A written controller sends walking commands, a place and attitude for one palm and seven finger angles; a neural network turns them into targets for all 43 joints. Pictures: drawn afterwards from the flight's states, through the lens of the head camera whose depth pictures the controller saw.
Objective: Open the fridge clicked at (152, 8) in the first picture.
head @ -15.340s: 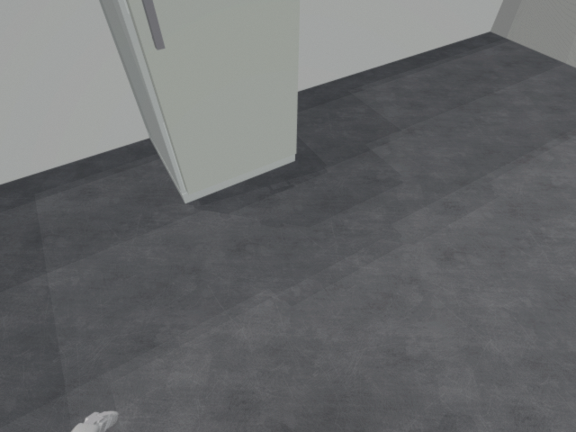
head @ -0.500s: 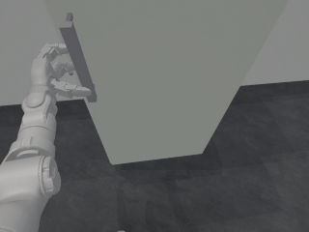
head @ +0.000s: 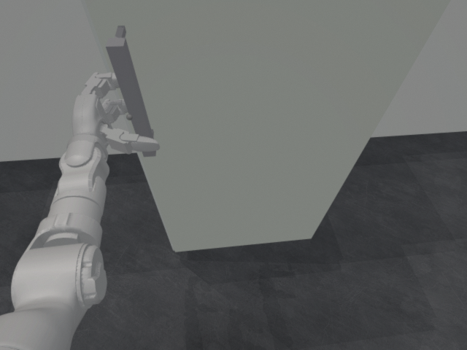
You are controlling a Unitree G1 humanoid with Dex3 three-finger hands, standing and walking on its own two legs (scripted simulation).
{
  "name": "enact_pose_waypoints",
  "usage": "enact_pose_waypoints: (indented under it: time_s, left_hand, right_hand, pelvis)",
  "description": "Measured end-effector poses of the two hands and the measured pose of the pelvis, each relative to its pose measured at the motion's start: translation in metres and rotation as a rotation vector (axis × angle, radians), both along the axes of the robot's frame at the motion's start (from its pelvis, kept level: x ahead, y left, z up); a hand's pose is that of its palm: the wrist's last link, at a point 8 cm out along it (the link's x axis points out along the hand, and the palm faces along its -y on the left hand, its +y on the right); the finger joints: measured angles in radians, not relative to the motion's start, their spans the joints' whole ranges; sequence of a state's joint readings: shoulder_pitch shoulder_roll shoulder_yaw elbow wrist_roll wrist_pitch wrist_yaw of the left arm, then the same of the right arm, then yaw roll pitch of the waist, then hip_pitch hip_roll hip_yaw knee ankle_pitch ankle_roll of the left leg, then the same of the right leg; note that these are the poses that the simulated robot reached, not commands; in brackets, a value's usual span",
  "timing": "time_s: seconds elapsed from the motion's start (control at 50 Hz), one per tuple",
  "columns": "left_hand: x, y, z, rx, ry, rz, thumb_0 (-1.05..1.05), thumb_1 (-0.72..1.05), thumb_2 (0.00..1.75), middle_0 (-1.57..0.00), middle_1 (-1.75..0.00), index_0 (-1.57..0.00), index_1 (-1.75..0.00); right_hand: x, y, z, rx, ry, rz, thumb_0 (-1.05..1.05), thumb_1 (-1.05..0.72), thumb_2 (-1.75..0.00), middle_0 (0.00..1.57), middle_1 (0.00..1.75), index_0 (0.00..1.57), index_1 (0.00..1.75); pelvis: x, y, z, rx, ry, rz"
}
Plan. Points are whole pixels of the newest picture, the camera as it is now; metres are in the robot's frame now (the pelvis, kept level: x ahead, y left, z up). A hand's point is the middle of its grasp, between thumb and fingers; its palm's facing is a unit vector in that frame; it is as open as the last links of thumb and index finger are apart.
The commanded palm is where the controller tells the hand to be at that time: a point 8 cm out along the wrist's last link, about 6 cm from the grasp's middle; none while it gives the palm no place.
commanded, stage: slide the fingers in behind the handle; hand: left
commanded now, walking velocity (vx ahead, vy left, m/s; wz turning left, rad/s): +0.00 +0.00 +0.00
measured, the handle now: (137, 99) +0.52 +0.17 +0.14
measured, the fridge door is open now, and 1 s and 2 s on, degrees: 0 0 0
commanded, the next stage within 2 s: grip the handle and tug to test in 1.08 s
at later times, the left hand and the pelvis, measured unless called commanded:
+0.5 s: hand (147, 116) +0.47 +0.15 +0.14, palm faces +0.10 -1.00 +0.01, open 14.0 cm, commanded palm +0.44 +0.20 +0.14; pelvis +0.00 -0.01 +0.00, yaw -1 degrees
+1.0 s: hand (149, 115) +0.48 +0.14 +0.14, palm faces +0.10 -1.00 +0.01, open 14.0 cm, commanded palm +0.44 +0.19 +0.14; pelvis +0.00 -0.01 +0.00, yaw +0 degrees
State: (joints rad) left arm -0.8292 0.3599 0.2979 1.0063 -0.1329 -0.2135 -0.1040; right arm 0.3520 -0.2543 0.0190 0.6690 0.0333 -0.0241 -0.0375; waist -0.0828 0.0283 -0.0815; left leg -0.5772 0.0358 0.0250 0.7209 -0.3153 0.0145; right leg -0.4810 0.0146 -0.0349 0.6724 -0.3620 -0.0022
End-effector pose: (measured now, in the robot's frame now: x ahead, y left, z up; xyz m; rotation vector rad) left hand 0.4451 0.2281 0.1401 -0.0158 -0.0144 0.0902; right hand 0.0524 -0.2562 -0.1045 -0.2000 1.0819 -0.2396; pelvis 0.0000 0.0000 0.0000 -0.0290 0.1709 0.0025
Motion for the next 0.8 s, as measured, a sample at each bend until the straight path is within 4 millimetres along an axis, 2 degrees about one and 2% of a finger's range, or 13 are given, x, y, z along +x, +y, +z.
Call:
enact_pose_waypoints:
  time_s: [0.3, 0.6, 0.8]
  left_hand:
    - [0.006, -0.028, -0.001, 0.002, 0.004, -0.002, -0.01, -0.5, 0.3, -0.3, -1.2, -0.3, -1.2]
    - [-0.004, -0.03, 0.002, 0.004, -0.003, 0.013, -0.01, -0.5, 0.3, -0.3, -1.2, -0.3, -1.2]
    - [-0.001, -0.033, 0.002, 0.013, 0.001, 0.008, -0.01, -0.5, 0.3, -0.29, -1.2, -0.3, -1.2]
  right_hand:
    - [-0.013, -0.005, -0.004, 0.014, 0.031, -0.022, 0.01, -0.91, -0.9, 0.2, 0.3, 0.21, 0.3]
    - [-0.008, -0.012, -0.003, 0.019, 0.013, -0.02, 0.01, -0.91, -0.9, 0.2, 0.3, 0.2, 0.3]
    - [-0.002, -0.015, -0.002, 0.003, 0.002, -0.004, 0.01, -0.91, -0.9, 0.2, 0.3, 0.2, 0.3]
  pelvis:
    - [0.002, -0.005, 0.0, 0.006, 0.002, -0.007]
    - [0.001, -0.012, 0.003, 0.01, -0.017, -0.005]
    - [-0.003, -0.012, 0.002, 0.008, -0.01, 0.006]
